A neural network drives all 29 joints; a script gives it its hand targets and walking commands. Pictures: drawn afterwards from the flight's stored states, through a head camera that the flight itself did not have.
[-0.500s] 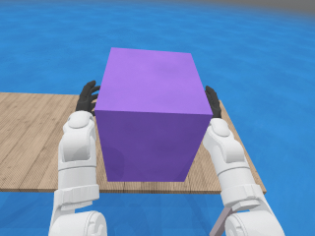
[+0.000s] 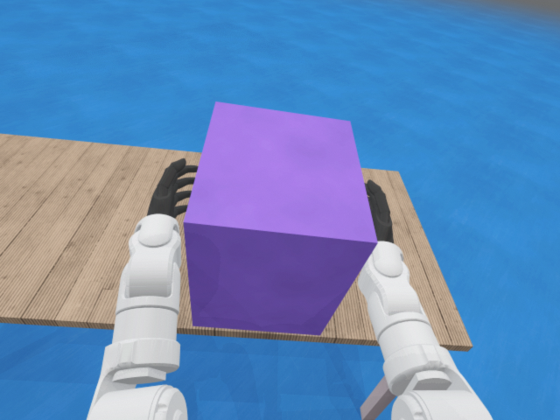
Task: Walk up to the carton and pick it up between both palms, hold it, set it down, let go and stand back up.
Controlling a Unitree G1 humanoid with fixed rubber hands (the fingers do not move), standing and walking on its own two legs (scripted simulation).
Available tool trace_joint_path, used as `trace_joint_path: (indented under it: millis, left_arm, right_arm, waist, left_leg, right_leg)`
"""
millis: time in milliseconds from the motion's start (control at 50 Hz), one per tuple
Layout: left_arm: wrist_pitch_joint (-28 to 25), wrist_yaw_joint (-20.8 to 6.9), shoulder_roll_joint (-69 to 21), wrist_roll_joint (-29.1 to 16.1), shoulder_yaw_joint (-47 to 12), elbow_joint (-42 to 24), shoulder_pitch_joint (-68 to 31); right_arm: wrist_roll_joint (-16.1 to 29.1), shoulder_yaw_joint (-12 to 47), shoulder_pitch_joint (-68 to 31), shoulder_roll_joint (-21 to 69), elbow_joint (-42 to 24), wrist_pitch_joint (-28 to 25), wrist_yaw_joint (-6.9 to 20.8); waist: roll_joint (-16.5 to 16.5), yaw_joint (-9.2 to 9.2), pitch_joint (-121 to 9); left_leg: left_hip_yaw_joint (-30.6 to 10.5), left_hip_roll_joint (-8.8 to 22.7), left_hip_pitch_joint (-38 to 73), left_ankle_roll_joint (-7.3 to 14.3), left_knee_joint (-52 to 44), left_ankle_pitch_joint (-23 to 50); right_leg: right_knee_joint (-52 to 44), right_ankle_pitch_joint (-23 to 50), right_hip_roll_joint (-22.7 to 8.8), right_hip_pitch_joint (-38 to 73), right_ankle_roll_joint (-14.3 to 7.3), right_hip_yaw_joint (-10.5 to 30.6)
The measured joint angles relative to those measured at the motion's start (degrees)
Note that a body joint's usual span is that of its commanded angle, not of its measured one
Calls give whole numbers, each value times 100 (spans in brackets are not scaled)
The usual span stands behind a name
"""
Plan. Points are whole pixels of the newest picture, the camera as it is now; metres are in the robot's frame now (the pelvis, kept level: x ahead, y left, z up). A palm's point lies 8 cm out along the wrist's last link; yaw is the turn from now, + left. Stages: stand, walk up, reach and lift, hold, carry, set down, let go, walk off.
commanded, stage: set down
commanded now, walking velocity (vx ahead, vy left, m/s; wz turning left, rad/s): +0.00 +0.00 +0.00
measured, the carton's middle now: (270, 224) +0.40 +0.03 +0.09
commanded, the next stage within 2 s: none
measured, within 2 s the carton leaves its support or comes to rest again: neither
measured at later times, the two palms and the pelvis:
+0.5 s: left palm (152, 231) +0.35 +0.20 +0.11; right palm (357, 238) +0.37 -0.11 +0.10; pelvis +0.01 +0.00 +0.00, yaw +1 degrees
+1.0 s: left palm (152, 228) +0.37 +0.21 +0.09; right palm (347, 225) +0.40 -0.10 +0.10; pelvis +0.02 +0.00 +0.00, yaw -1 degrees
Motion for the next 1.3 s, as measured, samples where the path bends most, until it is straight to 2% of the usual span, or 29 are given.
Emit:
trace_joint_path:
  millis: [160, 340, 480, 600, 680, 920, 1060, 1200, 1300]
  left_arm:
    - [13, 37, -84, 9, -106, -290, 314]
    - [-7, -15, -76, -59, -28, -511, 589]
    - [-183, 9, 41, -146, 33, 45, 312]
    - [-542, 107, 64, -196, 56, 917, -144]
    - [-705, 136, 46, -107, 173, 1370, -397]
    - [-1063, 184, 4, -156, 367, 1548, -291]
    - [-1248, 148, 97, -138, 518, 2032, -396]
    - [-1653, 182, 195, -231, 525, 2587, -558]
    - [-1872, 195, 164, -127, 648, 2961, -813]
  right_arm:
    - [479, 658, 252, -319, -291, 49, -154]
    - [430, 769, 324, -236, -395, 96, -175]
    - [-59, 255, 119, -8, -52, 7, -66]
    - [-438, -350, -66, 57, 346, -193, 60]
    - [-500, -577, -248, 33, 630, -247, 109]
    - [-432, -458, -453, -60, 975, -437, 134]
    - [-823, -881, -649, 78, 1358, -497, 189]
    - [-1181, -1408, -711, 204, 1593, -772, 242]
    - [-1325, -1643, -796, 159, 1681, -830, 339]
  waist:
    - [107, 80, -23]
    - [97, 178, -10]
    - [59, 194, 56]
    - [65, 306, -86]
    - [91, 393, -140]
    - [169, 552, -361]
    - [142, 538, -310]
    - [116, 513, -424]
    - [154, 591, -422]
  left_leg:
    - [93, 24, 115, 13, -14, -120]
    - [15, -15, 92, 10, -112, -54]
    - [-31, -38, -121, 11, -141, 62]
    - [62, 0, -369, 10, -129, 86]
    - [173, 41, -432, 12, -133, 67]
    - [198, 81, -577, 0, -85, -23]
    - [85, 47, -572, -7, -65, -22]
    - [96, 60, -844, -10, -14, -11]
    - [218, 88, -963, 7, -14, -4]
  right_leg:
    - [-98, -39, 18, 125, 20, 87]
    - [-179, -16, -15, 123, 23, -4]
    - [-110, 22, -42, -118, 15, -78]
    - [-72, 66, -21, -406, 10, -7]
    - [-86, 94, 8, -499, 11, 92]
    - [-227, 108, 44, -559, 8, 98]
    - [-225, 67, 17, -503, 0, -37]
    - [-180, 79, 20, -771, -2, -56]
    - [-124, 100, 28, -952, 10, 45]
